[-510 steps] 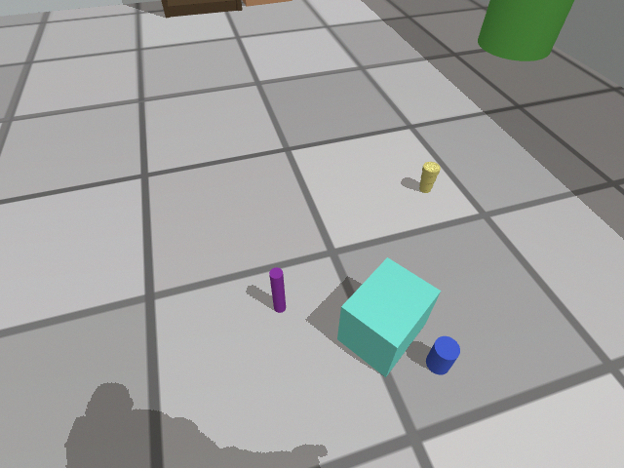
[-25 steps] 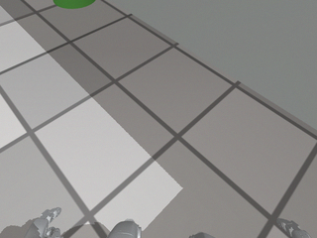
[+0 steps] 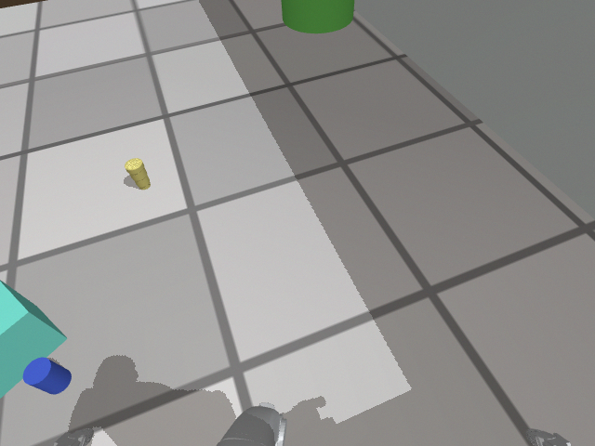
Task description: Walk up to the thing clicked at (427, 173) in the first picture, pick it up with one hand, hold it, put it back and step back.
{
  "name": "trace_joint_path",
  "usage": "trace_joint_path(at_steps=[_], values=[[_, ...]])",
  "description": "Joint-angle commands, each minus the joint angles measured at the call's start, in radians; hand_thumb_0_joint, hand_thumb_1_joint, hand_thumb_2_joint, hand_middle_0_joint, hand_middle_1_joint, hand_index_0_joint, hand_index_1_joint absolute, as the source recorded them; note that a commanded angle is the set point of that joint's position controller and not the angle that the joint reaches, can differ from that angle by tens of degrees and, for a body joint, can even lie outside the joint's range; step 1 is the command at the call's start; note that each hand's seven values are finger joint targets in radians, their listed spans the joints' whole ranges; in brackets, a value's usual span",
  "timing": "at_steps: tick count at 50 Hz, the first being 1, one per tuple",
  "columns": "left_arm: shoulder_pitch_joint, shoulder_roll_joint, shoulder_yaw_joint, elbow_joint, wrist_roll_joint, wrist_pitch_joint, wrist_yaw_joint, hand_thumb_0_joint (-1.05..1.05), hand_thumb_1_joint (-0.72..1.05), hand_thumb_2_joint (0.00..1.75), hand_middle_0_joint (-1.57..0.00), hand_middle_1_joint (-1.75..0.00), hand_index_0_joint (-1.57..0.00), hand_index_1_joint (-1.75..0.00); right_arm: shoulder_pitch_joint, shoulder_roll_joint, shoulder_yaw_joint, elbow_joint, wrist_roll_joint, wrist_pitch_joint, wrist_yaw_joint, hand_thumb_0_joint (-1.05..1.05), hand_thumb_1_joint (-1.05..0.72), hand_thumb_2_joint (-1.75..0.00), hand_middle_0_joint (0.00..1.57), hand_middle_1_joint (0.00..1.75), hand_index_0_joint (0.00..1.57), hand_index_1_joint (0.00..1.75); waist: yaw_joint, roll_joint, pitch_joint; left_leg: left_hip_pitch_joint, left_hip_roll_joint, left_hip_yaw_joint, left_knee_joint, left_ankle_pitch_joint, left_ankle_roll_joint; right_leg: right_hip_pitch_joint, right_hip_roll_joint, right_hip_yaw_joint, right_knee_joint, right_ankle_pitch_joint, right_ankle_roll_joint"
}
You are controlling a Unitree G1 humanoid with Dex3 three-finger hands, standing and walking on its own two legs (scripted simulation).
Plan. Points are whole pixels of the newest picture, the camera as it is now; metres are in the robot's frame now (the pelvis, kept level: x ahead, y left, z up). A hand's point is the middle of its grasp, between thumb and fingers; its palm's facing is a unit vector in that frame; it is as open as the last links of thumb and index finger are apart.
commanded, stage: walk up
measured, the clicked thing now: (139, 175) +1.23 +0.80 -0.69
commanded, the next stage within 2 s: stand in 1.60 s
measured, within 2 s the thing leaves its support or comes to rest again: neither
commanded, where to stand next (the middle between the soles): +0.11 +0.02 m, yaw +26 degrees
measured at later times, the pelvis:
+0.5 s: pelvis +0.01 +0.02 -0.02, yaw +17 degrees
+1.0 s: pelvis +0.02 +0.00 -0.01, yaw +26 degrees
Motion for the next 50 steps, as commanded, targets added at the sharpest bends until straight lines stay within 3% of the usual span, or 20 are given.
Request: trace_joint_path(at_steps=[1,7,8,10,11,13,15,25,26,27,28,29,31,36,38,39,40,44,47,50], values=[[-0.021,0.284,0.103,-0.091,0.012,-0.021,-0.007,0.00,0.90,0.90,-0.20,-0.30,-0.20,-0.30,-0.015,-0.186,-0.066,-0.055,0.027,-0.039,0.001,0.00,-0.90,-0.90,0.20,0.30,0.20,0.30,0.034,-0.238,-0.049,-0.027,0.064,0.067,-0.158,-0.003,-0.017,0.106,-0.186,0.154,-0.308,-0.112,-0.175],[-0.025,0.246,0.078,-0.101,-0.003,0.034,-0.046,0.00,0.90,0.90,-0.20,-0.30,-0.20,-0.30,0.111,-0.184,-0.067,0.056,0.042,-0.088,-0.043,0.00,-0.90,-0.90,0.20,0.30,0.20,0.30,-0.014,-0.130,-0.139,0.443,-0.009,0.161,-0.521,0.089,-0.015,-0.097,-0.171,-0.015,0.002,-0.111,-0.122],[0.000,0.190,0.060,-0.096,-0.008,0.045,-0.047,0.00,0.90,0.90,-0.20,-0.30,-0.20,-0.30,0.154,-0.220,-0.077,0.070,0.035,-0.100,-0.059,0.00,-0.90,-0.90,0.20,0.30,0.20,0.30,-0.044,-0.016,-0.154,0.537,0.012,0.061,-0.605,0.024,0.016,-0.193,-0.122,-0.045,0.167,-0.167,-0.092],[-0.057,0.200,0.057,-0.131,-0.015,0.050,-0.037,0.00,0.90,0.90,-0.20,-0.30,-0.20,-0.30,0.188,-0.428,-0.106,0.039,0.027,-0.113,-0.079,0.00,-0.90,-0.90,0.20,0.30,0.20,0.30,-0.080,0.191,-0.107,0.427,0.441,-0.758,-0.808,-0.183,0.297,-0.461,0.005,0.094,0.460,-0.303,-0.018],[-0.120,0.256,0.067,-0.121,-0.014,0.044,-0.026,0.00,0.90,0.90,-0.20,-0.30,-0.20,-0.30,0.152,-0.404,-0.109,0.046,0.034,-0.112,-0.086,0.00,-0.90,-0.90,0.20,0.30,0.20,0.30,-0.081,0.093,-0.036,0.340,0.438,-0.747,-0.827,-0.214,0.330,-0.434,-0.042,0.170,0.483,-0.264,-0.025],[0.003,0.230,0.070,-0.060,-0.026,0.040,-0.026,0.00,0.90,0.90,-0.20,-0.30,-0.20,-0.30,0.079,-0.300,-0.061,0.036,0.029,-0.120,-0.103,0.00,-0.90,-0.90,0.20,0.30,0.20,0.30,-0.014,0.078,-0.082,0.413,0.297,-0.439,-0.650,0.098,0.249,-0.415,-0.053,0.176,0.442,-0.167,-0.023],[0.059,0.226,0.077,-0.024,-0.020,0.046,-0.028,0.00,0.90,0.90,-0.20,-0.30,-0.20,-0.30,0.063,-0.282,-0.053,0.026,0.037,-0.124,-0.105,0.00,-0.90,-0.90,0.20,0.30,0.20,0.30,0.002,0.135,-0.099,0.286,0.264,-0.349,-0.610,0.268,0.228,-0.267,-0.034,0.142,0.386,-0.124,-0.023],[0.066,0.169,0.078,-0.013,-0.020,0.036,-0.020,0.00,0.90,0.90,-0.20,-0.30,-0.20,-0.30,-0.016,-0.255,-0.031,-0.019,0.030,-0.084,-0.107,0.00,-0.90,-0.90,0.20,0.30,0.20,0.30,0.043,0.139,-0.164,0.087,0.145,-0.309,-0.409,0.261,0.180,0.049,0.102,0.079,-0.025,-0.033,-0.058],[0.069,0.212,0.089,-0.013,-0.003,0.025,-0.015,0.00,0.90,0.90,-0.20,-0.30,-0.20,-0.30,0.016,-0.195,-0.013,-0.016,0.040,-0.080,-0.108,0.00,-0.90,-0.90,0.20,0.30,0.20,0.30,0.045,0.017,-0.179,0.035,0.081,-0.234,-0.266,0.241,0.127,0.117,0.015,0.229,-0.152,-0.085,-0.091],[0.051,0.315,0.109,-0.029,0.006,0.018,-0.014,0.00,0.90,0.90,-0.20,-0.30,-0.20,-0.30,0.009,-0.146,-0.001,-0.029,0.046,-0.080,-0.112,0.00,-0.90,-0.90,0.20,0.30,0.20,0.30,0.053,-0.201,-0.136,-0.142,-0.071,-0.077,-0.069,0.001,0.067,0.140,-0.221,0.581,-0.316,-0.204,-0.182],[-0.066,0.369,0.116,-0.048,0.003,0.021,-0.019,0.00,0.90,0.90,-0.20,-0.30,-0.20,-0.30,0.013,-0.197,-0.020,-0.012,0.035,-0.084,-0.129,0.00,-0.90,-0.90,0.20,0.30,0.20,0.30,0.019,-0.287,-0.114,-0.111,0.007,-0.026,0.057,-0.272,0.042,0.027,-0.412,0.756,-0.381,-0.197,-0.320],[-0.092,0.330,0.109,-0.052,-0.005,0.021,-0.020,0.00,0.90,0.90,-0.20,-0.30,-0.20,-0.30,0.016,-0.247,-0.031,0.018,0.033,-0.090,-0.124,0.00,-0.90,-0.90,0.20,0.30,0.20,0.30,0.006,-0.182,-0.060,-0.067,0.036,-0.051,0.071,-0.246,0.033,-0.032,-0.397,0.719,-0.371,-0.164,-0.325],[-0.086,0.262,0.086,-0.019,0.000,0.013,-0.018,0.00,0.90,0.90,-0.20,-0.30,-0.20,-0.30,0.024,-0.227,-0.032,0.059,0.036,-0.096,-0.097,0.00,-0.90,-0.90,0.20,0.30,0.20,0.30,-0.002,-0.097,-0.019,-0.028,0.056,0.017,-0.038,-0.154,0.046,-0.026,-0.230,0.400,-0.241,-0.033,-0.235],[-0.090,0.250,0.065,0.005,-0.009,0.028,-0.032,0.00,0.90,0.90,-0.20,-0.30,-0.20,-0.30,0.089,-0.146,-0.025,0.119,0.036,-0.109,-0.069,0.00,-0.90,-0.90,0.20,0.30,0.20,0.30,-0.025,-0.206,-0.113,0.327,-0.013,0.138,-0.459,0.032,0.037,-0.107,-0.134,0.200,-0.095,-0.005,-0.170],[-0.066,0.140,0.026,0.007,-0.023,0.035,-0.032,0.00,0.90,0.90,-0.20,-0.30,-0.20,-0.30,0.094,-0.183,-0.033,0.128,0.016,-0.127,-0.083,0.00,-0.90,-0.90,0.20,0.30,0.20,0.30,-0.043,-0.018,-0.154,0.481,0.090,-0.122,-0.641,-0.017,0.082,-0.236,-0.083,0.132,0.135,-0.034,-0.089],[-0.058,0.100,0.016,0.000,-0.038,0.039,-0.031,0.00,0.90,0.90,-0.20,-0.30,-0.20,-0.30,0.031,-0.266,-0.043,0.093,0.007,-0.132,-0.087,0.00,-0.90,-0.90,0.20,0.30,0.20,0.30,-0.021,0.142,-0.135,0.438,0.329,-0.518,-0.742,-0.152,0.194,-0.352,0.028,0.082,0.216,-0.182,-0.024],[-0.091,0.200,0.045,0.025,-0.031,0.040,-0.017,0.00,0.90,0.90,-0.20,-0.30,-0.20,-0.30,0.015,-0.320,-0.056,0.096,0.021,-0.127,-0.087,0.00,-0.90,-0.90,0.20,0.30,0.20,0.30,-0.050,0.076,-0.103,0.290,0.400,-0.595,-0.748,-0.134,0.296,-0.253,-0.002,0.151,0.260,-0.284,-0.026],[-0.010,0.179,0.039,0.090,-0.038,0.024,-0.015,0.00,0.90,0.90,-0.20,-0.30,-0.20,-0.30,-0.071,-0.241,-0.019,0.112,0.031,-0.129,-0.088,0.00,-0.90,-0.90,0.20,0.30,0.20,0.30,0.002,0.112,-0.114,0.258,0.275,-0.313,-0.639,0.233,0.200,-0.122,-0.001,0.129,0.142,-0.124,-0.034],[0.015,0.170,0.037,0.131,-0.025,0.009,-0.015,0.00,0.90,0.90,-0.20,-0.30,-0.20,-0.30,-0.109,-0.191,0.005,0.127,0.041,-0.106,-0.076,0.00,-0.90,-0.90,0.20,0.30,0.20,0.30,0.026,0.063,-0.126,0.126,0.188,-0.187,-0.583,0.128,0.115,0.105,0.035,0.118,-0.106,0.049,-0.049],[-0.122,0.246,0.033,0.107,-0.018,0.002,-0.020,0.00,0.90,0.90,-0.20,-0.30,-0.20,-0.30,-0.072,-0.160,0.008,0.183,0.043,-0.094,-0.071,0.00,-0.90,-0.90,0.20,0.30,0.20,0.30,-0.035,-0.119,-0.073,0.247,0.036,-0.038,-0.473,-0.058,0.040,-0.084,-0.163,0.365,-0.283,-0.158,-0.147]])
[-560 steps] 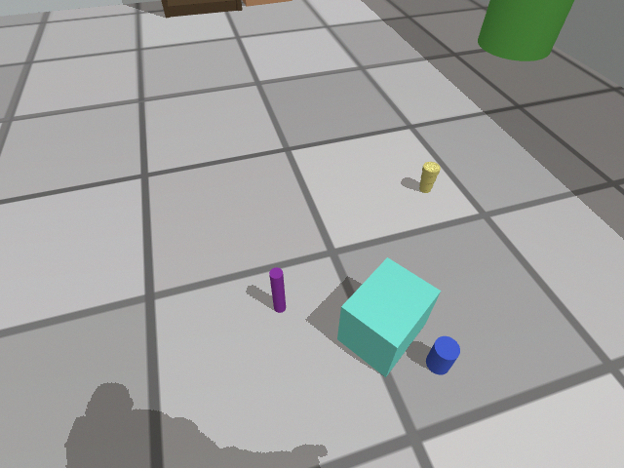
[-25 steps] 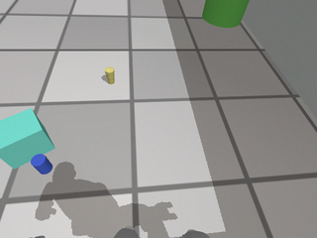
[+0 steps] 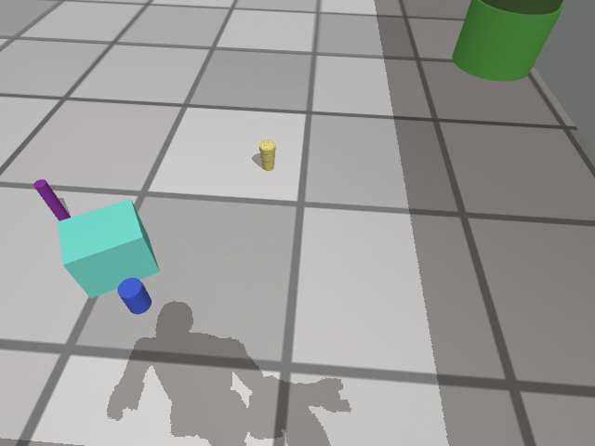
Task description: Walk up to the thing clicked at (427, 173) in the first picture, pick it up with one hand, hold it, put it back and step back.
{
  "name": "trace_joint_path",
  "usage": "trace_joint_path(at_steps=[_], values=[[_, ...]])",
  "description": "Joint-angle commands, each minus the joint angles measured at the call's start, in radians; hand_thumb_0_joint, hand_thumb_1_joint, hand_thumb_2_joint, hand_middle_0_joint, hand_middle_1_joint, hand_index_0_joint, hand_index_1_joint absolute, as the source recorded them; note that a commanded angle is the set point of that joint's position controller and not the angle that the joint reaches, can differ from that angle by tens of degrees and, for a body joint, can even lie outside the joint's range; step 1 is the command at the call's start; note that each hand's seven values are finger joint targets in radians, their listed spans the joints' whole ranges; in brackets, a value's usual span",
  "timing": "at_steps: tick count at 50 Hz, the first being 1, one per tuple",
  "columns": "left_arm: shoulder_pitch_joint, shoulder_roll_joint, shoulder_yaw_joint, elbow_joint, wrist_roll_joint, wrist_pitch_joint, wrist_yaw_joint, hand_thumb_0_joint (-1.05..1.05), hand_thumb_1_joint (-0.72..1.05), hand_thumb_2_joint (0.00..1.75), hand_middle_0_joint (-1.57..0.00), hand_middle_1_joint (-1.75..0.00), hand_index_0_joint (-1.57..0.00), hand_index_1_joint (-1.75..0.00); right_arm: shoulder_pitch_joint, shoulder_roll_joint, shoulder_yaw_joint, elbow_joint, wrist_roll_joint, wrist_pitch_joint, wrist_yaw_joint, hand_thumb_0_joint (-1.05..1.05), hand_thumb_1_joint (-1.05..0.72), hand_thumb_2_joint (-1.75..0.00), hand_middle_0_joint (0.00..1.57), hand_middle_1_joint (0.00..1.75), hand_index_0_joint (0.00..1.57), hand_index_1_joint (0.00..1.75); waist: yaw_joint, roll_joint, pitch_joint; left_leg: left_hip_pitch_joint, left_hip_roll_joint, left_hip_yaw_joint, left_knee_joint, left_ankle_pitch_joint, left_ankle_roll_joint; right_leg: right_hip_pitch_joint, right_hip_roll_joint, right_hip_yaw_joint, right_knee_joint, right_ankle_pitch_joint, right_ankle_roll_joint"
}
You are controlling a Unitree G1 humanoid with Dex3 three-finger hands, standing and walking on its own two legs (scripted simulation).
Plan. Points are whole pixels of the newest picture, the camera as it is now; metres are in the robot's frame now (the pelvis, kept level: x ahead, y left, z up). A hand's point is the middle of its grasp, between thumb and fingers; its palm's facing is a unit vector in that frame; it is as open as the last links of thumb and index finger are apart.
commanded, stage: walk up
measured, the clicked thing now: (268, 156) +1.44 +0.18 -0.68
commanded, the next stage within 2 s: stand in 0.60 s
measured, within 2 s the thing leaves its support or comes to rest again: neither
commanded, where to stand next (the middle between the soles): +0.09 -0.02 m, yaw +0 degrees
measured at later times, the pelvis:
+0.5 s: pelvis +0.02 -0.01 +0.03, yaw +3 degrees
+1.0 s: pelvis +0.02 -0.02 +0.03, yaw +2 degrees
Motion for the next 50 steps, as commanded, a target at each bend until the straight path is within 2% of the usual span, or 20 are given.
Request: trace_joint_path(at_steps=[1,3,5,7,9,13,15,18,22,24,27,29,30,31,33,35,45,47,48,50], values=[[-0.121,0.234,0.031,-0.075,-0.003,-0.032,0.004,0.00,0.90,0.90,-0.20,-0.30,-0.20,-0.30,-0.012,-0.219,-0.060,-0.012,0.007,-0.013,-0.012,0.00,-0.90,-0.90,0.20,0.30,0.20,0.30,-0.043,-0.045,-0.029,0.079,0.015,-0.067,-0.151,-0.071,0.013,-0.069,-0.199,0.253,-0.325,-0.162,-0.146],[-0.127,0.207,0.018,-0.058,-0.008,-0.033,0.005,0.00,0.90,0.90,-0.20,-0.30,-0.20,-0.30,-0.047,-0.228,-0.055,0.003,0.005,-0.021,-0.005,0.00,-0.90,-0.90,0.20,0.30,0.20,0.30,-0.027,-0.026,-0.044,0.090,0.060,-0.151,-0.235,-0.009,0.038,-0.042,-0.123,0.155,-0.282,-0.106,-0.090],[-0.120,0.196,0.015,-0.030,-0.008,-0.037,0.006,0.00,0.90,0.90,-0.20,-0.30,-0.20,-0.30,-0.077,-0.220,-0.042,0.015,0.010,-0.025,-0.002,0.00,-0.90,-0.90,0.20,0.30,0.20,0.30,-0.008,-0.045,-0.074,0.057,0.093,-0.177,-0.253,0.082,0.052,0.064,-0.088,0.098,-0.278,-0.008,-0.070],[-0.126,0.201,0.015,-0.011,-0.010,-0.042,0.008,0.00,0.90,0.90,-0.20,-0.30,-0.20,-0.30,-0.080,-0.207,-0.032,0.037,0.013,-0.026,-0.002,0.00,-0.90,-0.90,0.20,0.30,0.20,0.30,-0.006,-0.057,-0.095,0.073,0.081,-0.144,-0.244,0.217,0.037,0.128,-0.109,0.100,-0.291,0.091,-0.074],[-0.136,0.198,0.013,0.000,-0.016,-0.040,0.010,0.00,0.90,0.90,-0.20,-0.30,-0.20,-0.30,-0.087,-0.215,-0.032,0.058,0.013,-0.025,-0.005,0.00,-0.90,-0.90,0.20,0.30,0.20,0.30,-0.006,-0.021,-0.106,0.103,0.077,-0.134,-0.253,0.281,0.028,0.142,-0.115,0.083,-0.288,0.158,-0.073],[-0.158,0.181,0.009,0.032,-0.023,-0.034,0.011,0.00,0.90,0.90,-0.20,-0.30,-0.20,-0.30,-0.108,-0.210,-0.027,0.092,0.012,-0.024,-0.009,0.00,-0.90,-0.90,0.20,0.30,0.20,0.30,0.003,0.011,-0.141,0.129,0.103,-0.153,-0.290,0.374,0.029,0.200,-0.101,0.043,-0.296,0.179,-0.059],[-0.169,0.179,0.008,0.046,-0.024,-0.032,0.011,0.00,0.90,0.90,-0.20,-0.30,-0.20,-0.30,-0.121,-0.210,-0.024,0.106,0.013,-0.022,-0.011,0.00,-0.90,-0.90,0.20,0.30,0.20,0.30,0.005,0.018,-0.144,0.136,0.105,-0.153,-0.305,0.384,0.025,0.218,-0.101,0.039,-0.312,0.187,-0.056],[-0.195,0.168,0.005,0.067,-0.025,-0.025,0.011,0.00,0.90,0.90,-0.20,-0.30,-0.20,-0.30,-0.151,-0.214,-0.023,0.121,0.009,-0.018,-0.011,0.00,-0.90,-0.90,0.20,0.30,0.20,0.30,0.006,0.054,-0.109,0.100,0.115,-0.178,-0.372,0.310,0.024,0.231,-0.084,0.025,-0.333,0.123,-0.045],[-0.205,0.165,0.007,0.095,-0.019,-0.027,0.009,0.00,0.90,0.90,-0.20,-0.30,-0.20,-0.30,-0.164,-0.210,-0.022,0.140,0.007,-0.016,-0.011,0.00,-0.90,-0.90,0.20,0.30,0.20,0.30,0.001,0.046,-0.120,0.113,0.110,-0.167,-0.385,0.335,0.019,0.260,-0.090,0.025,-0.372,0.121,-0.043],[-0.209,0.167,0.009,0.102,-0.019,-0.028,0.008,0.00,0.90,0.90,-0.20,-0.30,-0.20,-0.30,-0.163,-0.207,-0.019,0.145,0.007,-0.017,-0.010,0.00,-0.90,-0.90,0.20,0.30,0.20,0.30,0.001,0.040,-0.135,0.128,0.112,-0.163,-0.385,0.370,0.016,0.282,-0.095,0.023,-0.376,0.153,-0.042],[-0.222,0.169,0.013,0.110,-0.016,-0.026,0.008,0.00,0.90,0.90,-0.20,-0.30,-0.20,-0.30,-0.170,-0.207,-0.020,0.149,0.007,-0.014,-0.010,0.00,-0.90,-0.90,0.20,0.30,0.20,0.30,-0.003,0.027,-0.129,0.123,0.108,-0.160,-0.398,0.343,0.016,0.286,-0.096,0.021,-0.385,0.154,-0.036],[-0.220,0.165,0.016,0.118,-0.017,-0.026,0.008,0.00,0.90,0.90,-0.20,-0.30,-0.20,-0.30,-0.168,-0.203,-0.018,0.151,0.007,-0.013,-0.009,0.00,-0.90,-0.90,0.20,0.30,0.20,0.30,0.000,0.025,-0.119,0.122,0.110,-0.167,-0.404,0.366,0.016,0.291,-0.094,0.019,-0.390,0.147,-0.035],[-0.203,0.153,0.004,0.124,-0.017,-0.026,0.010,0.00,0.90,0.90,-0.20,-0.30,-0.20,-0.30,-0.205,-0.184,-0.022,0.140,0.006,-0.007,-0.007,0.00,-0.90,-0.90,0.20,0.30,0.20,0.30,0.006,0.014,-0.094,0.171,0.118,-0.142,-0.408,0.350,0.005,0.229,-0.099,0.050,-0.422,0.160,-0.036],[-0.218,0.160,0.005,0.127,-0.014,-0.027,0.012,0.00,0.90,0.90,-0.20,-0.30,-0.20,-0.30,-0.198,-0.178,-0.022,0.141,0.008,-0.004,-0.006,0.00,-0.90,-0.90,0.20,0.30,0.20,0.30,-0.004,0.008,-0.093,0.178,0.121,-0.146,-0.412,0.348,-0.001,0.229,-0.098,0.049,-0.426,0.152,-0.037],[-0.215,0.158,0.004,0.129,-0.014,-0.029,0.014,0.00,0.90,0.90,-0.20,-0.30,-0.20,-0.30,-0.194,-0.189,-0.027,0.147,0.007,0.002,-0.005,0.00,-0.90,-0.90,0.20,0.30,0.20,0.30,-0.005,0.013,-0.103,0.175,0.118,-0.137,-0.417,0.329,0.001,0.248,-0.101,0.055,-0.436,0.167,-0.035],[-0.222,0.160,0.005,0.132,-0.015,-0.028,0.013,0.00,0.90,0.90,-0.20,-0.30,-0.20,-0.30,-0.191,-0.188,-0.029,0.147,0.005,0.006,-0.003,0.00,-0.90,-0.90,0.20,0.30,0.20,0.30,-0.011,0.015,-0.103,0.168,0.117,-0.131,-0.440,0.272,-0.002,0.250,-0.098,0.058,-0.434,0.143,-0.037],[-0.180,0.153,0.000,0.150,-0.014,-0.031,0.018,0.00,0.90,0.90,-0.20,-0.30,-0.20,-0.30,-0.203,-0.173,-0.030,0.153,0.004,0.006,-0.003,0.00,-0.90,-0.90,0.20,0.30,0.20,0.30,-0.001,0.016,-0.141,0.223,0.130,-0.118,-0.440,0.374,-0.002,0.263,-0.096,0.059,-0.430,0.218,-0.033],[-0.179,0.152,-0.001,0.149,-0.014,-0.028,0.017,0.00,0.90,0.90,-0.20,-0.30,-0.20,-0.30,-0.189,-0.162,-0.026,0.160,0.007,0.009,-0.003,0.00,-0.90,-0.90,0.20,0.30,0.20,0.30,-0.004,0.006,-0.126,0.218,0.126,-0.116,-0.453,0.341,-0.007,0.251,-0.090,0.058,-0.433,0.191,-0.033],[-0.180,0.149,-0.001,0.147,-0.012,-0.029,0.018,0.00,0.90,0.90,-0.20,-0.30,-0.20,-0.30,-0.199,-0.175,-0.029,0.159,0.005,0.007,-0.003,0.00,-0.90,-0.90,0.20,0.30,0.20,0.30,-0.001,0.027,-0.138,0.225,0.129,-0.115,-0.448,0.368,-0.005,0.261,-0.094,0.063,-0.431,0.222,-0.034],[-0.172,0.140,-0.002,0.148,-0.012,-0.028,0.019,0.00,0.90,0.90,-0.20,-0.30,-0.20,-0.30,-0.194,-0.163,-0.026,0.162,0.006,0.008,-0.003,0.00,-0.90,-0.90,0.20,0.30,0.20,0.30,-0.001,0.020,-0.131,0.221,0.131,-0.114,-0.453,0.363,-0.006,0.260,-0.090,0.058,-0.430,0.217,-0.031]])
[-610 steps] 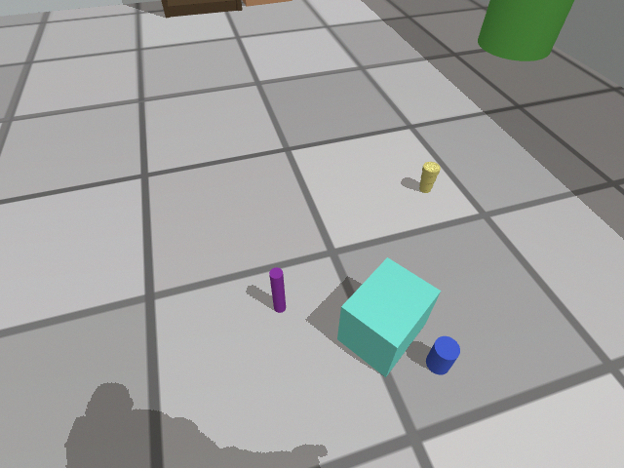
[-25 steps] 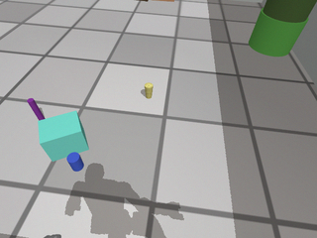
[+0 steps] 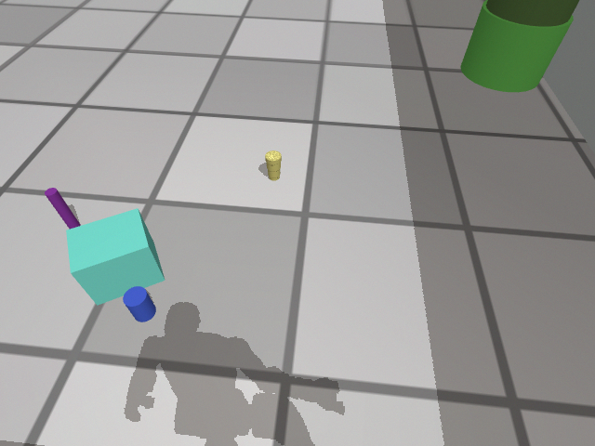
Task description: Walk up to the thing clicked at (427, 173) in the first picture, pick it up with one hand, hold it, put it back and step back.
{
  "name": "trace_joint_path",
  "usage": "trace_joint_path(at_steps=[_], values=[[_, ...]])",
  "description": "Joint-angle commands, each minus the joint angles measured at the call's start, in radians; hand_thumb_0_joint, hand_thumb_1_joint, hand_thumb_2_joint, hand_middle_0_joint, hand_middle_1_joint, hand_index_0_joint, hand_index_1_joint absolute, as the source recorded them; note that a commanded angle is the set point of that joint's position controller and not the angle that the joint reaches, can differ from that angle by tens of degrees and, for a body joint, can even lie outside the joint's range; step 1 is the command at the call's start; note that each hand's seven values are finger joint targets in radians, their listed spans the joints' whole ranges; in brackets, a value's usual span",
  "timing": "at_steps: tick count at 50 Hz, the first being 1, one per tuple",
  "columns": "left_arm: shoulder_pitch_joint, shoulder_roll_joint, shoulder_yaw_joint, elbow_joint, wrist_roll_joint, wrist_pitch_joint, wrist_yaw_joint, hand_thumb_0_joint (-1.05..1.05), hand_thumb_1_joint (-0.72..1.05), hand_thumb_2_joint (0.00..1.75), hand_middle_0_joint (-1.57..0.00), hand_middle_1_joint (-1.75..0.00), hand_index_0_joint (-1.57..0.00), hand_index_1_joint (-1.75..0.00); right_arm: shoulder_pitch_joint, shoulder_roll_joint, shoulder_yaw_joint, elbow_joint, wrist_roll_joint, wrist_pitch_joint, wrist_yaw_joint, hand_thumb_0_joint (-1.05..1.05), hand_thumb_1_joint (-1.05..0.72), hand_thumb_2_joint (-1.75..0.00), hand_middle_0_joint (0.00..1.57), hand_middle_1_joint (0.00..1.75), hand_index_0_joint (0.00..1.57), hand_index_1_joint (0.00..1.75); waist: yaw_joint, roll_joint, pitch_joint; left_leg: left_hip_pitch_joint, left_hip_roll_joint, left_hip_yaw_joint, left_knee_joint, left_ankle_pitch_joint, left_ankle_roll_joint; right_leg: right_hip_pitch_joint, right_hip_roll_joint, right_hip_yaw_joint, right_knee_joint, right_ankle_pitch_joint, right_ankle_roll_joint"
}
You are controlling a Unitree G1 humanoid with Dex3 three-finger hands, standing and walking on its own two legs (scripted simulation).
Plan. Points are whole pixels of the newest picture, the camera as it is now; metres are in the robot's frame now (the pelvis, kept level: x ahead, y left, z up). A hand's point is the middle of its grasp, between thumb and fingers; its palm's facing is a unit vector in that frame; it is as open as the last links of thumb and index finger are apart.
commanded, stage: stand
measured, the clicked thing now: (273, 166) +1.42 +0.16 -0.71
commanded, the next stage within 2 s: none
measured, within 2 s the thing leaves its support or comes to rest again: neither
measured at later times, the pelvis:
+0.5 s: pelvis +0.00 -0.01 +0.00, yaw -1 degrees
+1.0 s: pelvis +0.01 -0.02 +0.00, yaw -1 degrees
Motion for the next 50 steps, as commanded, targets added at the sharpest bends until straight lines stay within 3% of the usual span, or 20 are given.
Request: trace_joint_path(at_steps=[1,3,10,17,18,25,30,35,41,44,50], values=[[-0.043,0.202,0.034,-0.057,-0.003,-0.017,0.012,0.00,0.90,0.90,-0.20,-0.30,-0.20,-0.30,-0.046,-0.200,-0.034,-0.054,0.005,-0.018,-0.016,0.00,-0.90,-0.90,0.20,0.30,0.20,0.30,-0.002,0.011,-0.114,0.006,0.117,-0.075,-0.049,0.164,0.019,0.048,-0.099,0.098,-0.052,0.051,-0.033],[-0.046,0.208,0.034,-0.059,-0.001,-0.016,0.014,0.00,0.90,0.90,-0.20,-0.30,-0.20,-0.30,-0.052,-0.205,-0.035,-0.057,0.003,-0.015,-0.016,0.00,-0.90,-0.90,0.20,0.30,0.20,0.30,-0.001,0.011,-0.084,-0.019,0.114,-0.078,-0.060,0.123,0.017,0.040,-0.097,0.097,-0.062,0.013,-0.032],[-0.046,0.214,0.037,-0.072,-0.003,-0.021,0.013,0.00,0.90,0.90,-0.20,-0.30,-0.20,-0.30,-0.036,-0.208,-0.035,-0.057,0.003,-0.019,-0.015,0.00,-0.90,-0.90,0.20,0.30,0.20,0.30,-0.005,0.011,-0.093,-0.005,0.121,-0.071,-0.057,0.149,0.014,0.044,-0.101,0.110,-0.061,0.038,-0.034],[-0.044,0.213,0.040,-0.074,-0.001,-0.014,0.009,0.00,0.90,0.90,-0.20,-0.30,-0.20,-0.30,-0.020,-0.209,-0.033,-0.055,0.001,-0.017,-0.014,0.00,-0.90,-0.90,0.20,0.30,0.20,0.30,-0.007,0.024,-0.059,-0.030,0.111,-0.070,-0.071,0.030,0.010,0.013,-0.096,0.112,-0.074,-0.052,-0.035],[-0.042,0.219,0.041,-0.079,0.001,-0.015,0.011,0.00,0.90,0.90,-0.20,-0.30,-0.20,-0.30,-0.031,-0.216,-0.037,-0.062,0.000,-0.018,-0.015,0.00,-0.90,-0.90,0.20,0.30,0.20,0.30,0.000,0.026,-0.074,-0.021,0.119,-0.074,-0.069,0.068,0.013,0.027,-0.099,0.114,-0.070,-0.029,-0.039],[-0.041,0.215,0.038,-0.083,0.000,-0.017,0.008,0.00,0.90,0.90,-0.20,-0.30,-0.20,-0.30,-0.011,-0.213,-0.030,-0.059,0.002,-0.018,-0.015,0.00,-0.90,-0.90,0.20,0.30,0.20,0.30,-0.008,0.015,-0.072,-0.003,0.116,-0.066,-0.055,0.076,0.011,0.007,-0.093,0.118,-0.077,-0.022,-0.036],[-0.037,0.215,0.034,-0.088,0.000,-0.019,0.009,0.00,0.90,0.90,-0.20,-0.30,-0.20,-0.30,-0.014,-0.219,-0.029,-0.062,0.000,-0.020,-0.015,0.00,-0.90,-0.90,0.20,0.30,0.20,0.30,-0.003,0.019,-0.090,0.007,0.125,-0.063,-0.048,0.137,0.011,0.027,-0.095,0.116,-0.066,0.052,-0.036],[-0.042,0.221,0.034,-0.087,0.000,-0.017,0.009,0.00,0.90,0.90,-0.20,-0.30,-0.20,-0.30,-0.006,-0.223,-0.027,-0.056,0.001,-0.017,-0.016,0.00,-0.90,-0.90,0.20,0.30,0.20,0.30,-0.007,0.011,-0.078,-0.004,0.124,-0.060,-0.051,0.095,0.010,0.021,-0.091,0.122,-0.073,0.005,-0.035],[-0.030,0.220,0.034,-0.081,-0.002,-0.017,0.009,0.00,0.90,0.90,-0.20,-0.30,-0.20,-0.30,0.001,-0.226,-0.023,-0.055,0.002,-0.017,-0.017,0.00,-0.90,-0.90,0.20,0.30,0.20,0.30,-0.006,0.022,-0.075,-0.005,0.124,-0.061,-0.058,0.104,0.011,0.029,-0.090,0.118,-0.068,0.036,-0.034],[-0.033,0.223,0.035,-0.085,-0.001,-0.019,0.009,0.00,0.90,0.90,-0.20,-0.30,-0.20,-0.30,0.005,-0.225,-0.023,-0.063,0.000,-0.021,-0.019,0.00,-0.90,-0.90,0.20,0.30,0.20,0.30,-0.006,0.015,-0.111,0.022,0.130,-0.052,-0.044,0.181,0.012,0.052,-0.096,0.120,-0.054,0.118,-0.037],[-0.035,0.226,0.036,-0.086,-0.003,-0.019,0.010,0.00,0.90,0.90,-0.20,-0.30,-0.20,-0.30,0.005,-0.221,-0.021,-0.067,0.002,-0.019,-0.020,0.00,-0.90,-0.90,0.20,0.30,0.20,0.30,-0.008,0.003,-0.106,0.036,0.131,-0.047,-0.040,0.199,0.010,0.053,-0.094,0.114,-0.052,0.150,-0.035]])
